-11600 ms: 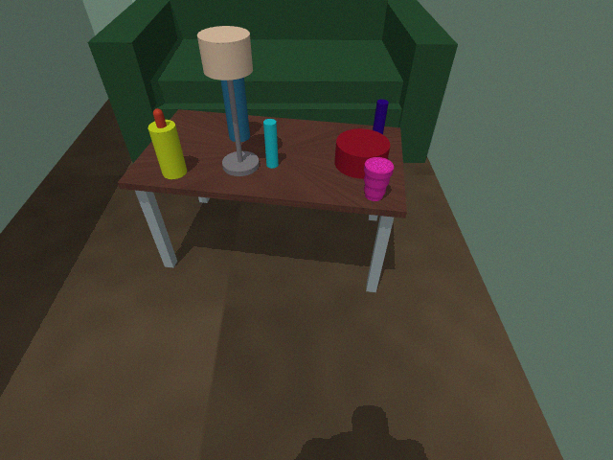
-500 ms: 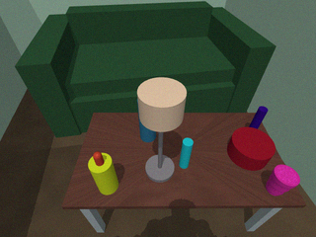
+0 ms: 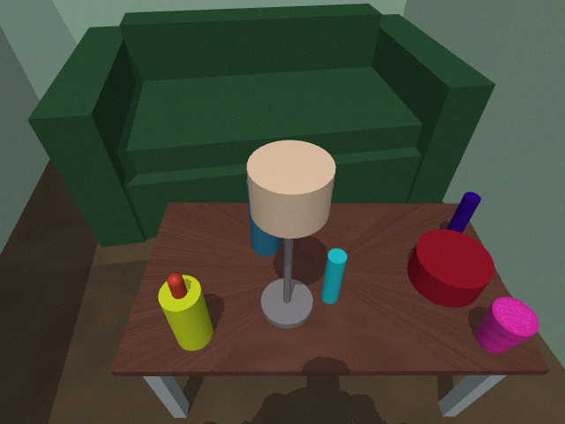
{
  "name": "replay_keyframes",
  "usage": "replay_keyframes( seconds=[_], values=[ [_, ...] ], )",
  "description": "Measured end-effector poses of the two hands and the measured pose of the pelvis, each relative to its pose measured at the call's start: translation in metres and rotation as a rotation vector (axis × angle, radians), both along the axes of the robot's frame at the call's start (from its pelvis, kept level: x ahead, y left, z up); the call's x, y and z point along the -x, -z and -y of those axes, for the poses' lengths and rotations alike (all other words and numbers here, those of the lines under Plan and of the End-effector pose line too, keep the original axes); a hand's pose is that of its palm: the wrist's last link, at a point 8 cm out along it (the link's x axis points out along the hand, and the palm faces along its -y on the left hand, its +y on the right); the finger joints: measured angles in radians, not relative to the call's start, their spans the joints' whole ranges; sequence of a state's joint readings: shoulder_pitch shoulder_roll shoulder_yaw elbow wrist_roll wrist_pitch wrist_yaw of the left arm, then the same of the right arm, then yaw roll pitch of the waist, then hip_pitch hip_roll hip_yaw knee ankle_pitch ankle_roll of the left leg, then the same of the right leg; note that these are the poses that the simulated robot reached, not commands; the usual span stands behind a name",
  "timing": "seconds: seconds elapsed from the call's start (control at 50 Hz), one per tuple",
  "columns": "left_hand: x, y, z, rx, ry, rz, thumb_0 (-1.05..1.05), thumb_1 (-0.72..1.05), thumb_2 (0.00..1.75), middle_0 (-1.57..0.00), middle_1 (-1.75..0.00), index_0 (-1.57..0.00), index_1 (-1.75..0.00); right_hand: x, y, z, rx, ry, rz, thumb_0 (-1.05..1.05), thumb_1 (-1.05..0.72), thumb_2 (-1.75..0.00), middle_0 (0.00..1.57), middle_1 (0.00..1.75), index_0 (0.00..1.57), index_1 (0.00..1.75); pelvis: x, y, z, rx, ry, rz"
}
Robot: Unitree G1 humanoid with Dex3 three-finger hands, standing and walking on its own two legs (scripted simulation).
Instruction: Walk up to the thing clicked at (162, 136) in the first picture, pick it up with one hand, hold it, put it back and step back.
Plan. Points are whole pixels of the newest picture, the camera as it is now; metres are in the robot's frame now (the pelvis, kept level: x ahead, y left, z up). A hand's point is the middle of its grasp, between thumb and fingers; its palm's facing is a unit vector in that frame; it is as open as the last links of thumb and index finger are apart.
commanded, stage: stand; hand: left
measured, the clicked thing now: (185, 308) +0.43 +0.23 -0.19
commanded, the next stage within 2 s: go down in 0.72 s
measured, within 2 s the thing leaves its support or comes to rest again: neither
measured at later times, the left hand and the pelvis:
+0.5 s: hand out of the picture +0.07 +0.25 -0.16, palm faces -0.02 -0.94 -0.34, open 7.4 cm; pelvis +0.00 +0.00 +0.00, yaw +0 degrees
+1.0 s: hand out of the picture +0.13 +0.25 -0.16, palm faces +0.05 -0.94 -0.33, open 9.6 cm; pelvis -0.02 +0.00 -0.01, yaw +0 degrees
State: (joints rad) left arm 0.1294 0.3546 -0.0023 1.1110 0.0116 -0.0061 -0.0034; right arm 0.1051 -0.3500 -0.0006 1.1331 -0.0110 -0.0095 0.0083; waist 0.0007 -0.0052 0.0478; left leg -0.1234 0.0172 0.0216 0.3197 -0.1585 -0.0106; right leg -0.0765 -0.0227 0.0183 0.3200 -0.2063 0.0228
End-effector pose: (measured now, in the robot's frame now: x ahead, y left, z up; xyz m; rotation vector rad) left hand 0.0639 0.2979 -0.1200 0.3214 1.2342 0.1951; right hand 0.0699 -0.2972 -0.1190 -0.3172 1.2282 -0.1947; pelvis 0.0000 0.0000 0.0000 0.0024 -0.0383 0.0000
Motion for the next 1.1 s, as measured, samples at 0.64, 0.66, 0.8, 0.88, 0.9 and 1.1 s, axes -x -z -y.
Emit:
replay_keyframes(
  seconds=[0.64,0.66,0.8,0.88,0.9,1.1],
  values=[
    [0.005,0.001,-0.001,-0.002,-0.01,-0.015,0.01,0.9,0.9,-0.21,-0.3,-0.2,-0.3,0.001,0.001,-0.001,-0.001,-0.003,-0.009,0.01,-0.9,-0.9,0.2,0.3,0.21,0.3,0.0,0.0,0.0,0.0,-0.004,0.0],
    [0.006,0.001,-0.001,-0.002,-0.01,-0.016,0.01,0.9,0.9,-0.21,-0.3,-0.2,-0.3,0.001,0.001,-0.001,0.0,-0.003,-0.01,0.01,-0.9,-0.9,0.2,0.3,0.21,0.3,-0.001,0.0,0.0,0.0,-0.004,0.0],
    [0.004,0.002,0.0,0.003,-0.01,-0.014,0.01,0.9,0.9,-0.21,-0.3,-0.2,-0.3,0.001,0.0,0.0,0.005,-0.003,-0.012,0.01,-0.9,-0.9,0.2,0.3,0.21,0.3,-0.002,0.0,0.0,0.0,-0.003,-0.002],
    [-0.006,0.001,0.003,0.009,-0.024,0.037,0.01,0.88,0.88,-0.19,-0.28,-0.19,-0.28,-0.009,-0.001,-0.003,-0.003,0.016,0.058,0.01,-0.88,-0.88,0.18,0.28,0.19,0.28,0.001,0.002,-0.001,0.001,-0.007,-0.02],
    [-0.015,0.0,0.005,0.012,-0.028,0.073,0.01,0.86,0.86,-0.18,-0.26,-0.17,-0.26,-0.018,-0.002,-0.006,-0.008,0.015,0.112,0.01,-0.86,-0.86,0.17,0.26,0.17,0.26,0.004,0.004,-0.001,0.002,-0.009,-0.024],
    [-0.077,-0.007,0.001,0.013,-0.032,0.169,0.01,0.4,0.42,-0.08,-0.08,-0.07,-0.09,-0.081,-0.013,-0.017,-0.029,0.025,0.401,0.01,-0.36,-0.42,0.07,0.1,0.08,0.1,0.014,0.017,-0.002,0.009,-0.013,-0.121]
  ],
)
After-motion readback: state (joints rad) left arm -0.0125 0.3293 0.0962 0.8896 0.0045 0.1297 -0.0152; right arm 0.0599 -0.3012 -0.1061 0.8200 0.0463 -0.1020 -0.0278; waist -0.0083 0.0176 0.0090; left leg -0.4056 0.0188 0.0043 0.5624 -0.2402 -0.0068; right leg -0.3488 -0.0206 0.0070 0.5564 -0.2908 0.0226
